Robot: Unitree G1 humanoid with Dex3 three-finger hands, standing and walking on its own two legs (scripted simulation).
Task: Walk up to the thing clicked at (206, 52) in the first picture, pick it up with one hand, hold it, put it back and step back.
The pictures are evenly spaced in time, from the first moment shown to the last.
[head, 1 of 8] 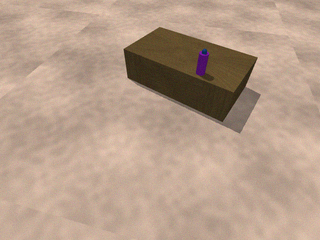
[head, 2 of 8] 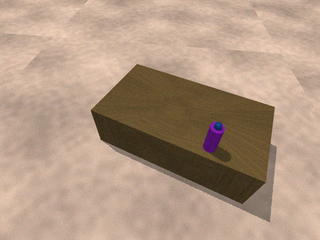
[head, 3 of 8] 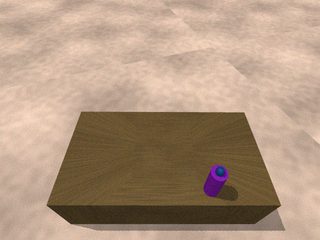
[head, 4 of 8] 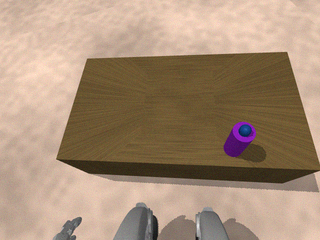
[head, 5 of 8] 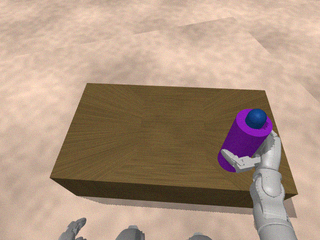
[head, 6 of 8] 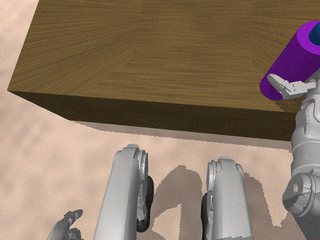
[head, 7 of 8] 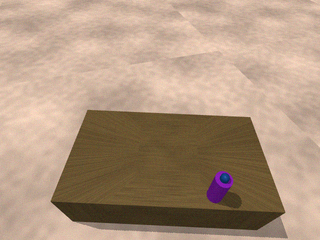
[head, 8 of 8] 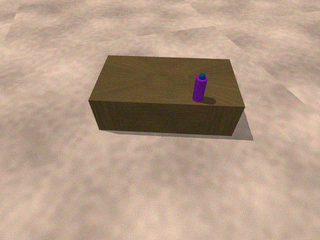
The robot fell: no
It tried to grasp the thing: yes
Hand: right
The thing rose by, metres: 0.37
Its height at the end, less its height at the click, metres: +0.00
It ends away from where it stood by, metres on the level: 0.01
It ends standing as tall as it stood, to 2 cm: yes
